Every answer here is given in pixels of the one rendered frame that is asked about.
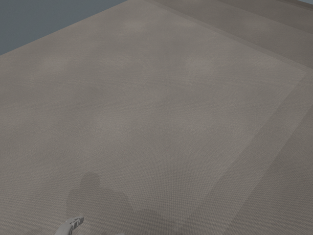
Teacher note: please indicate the robot left hand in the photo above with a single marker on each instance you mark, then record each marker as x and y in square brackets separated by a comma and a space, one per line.
[69, 226]

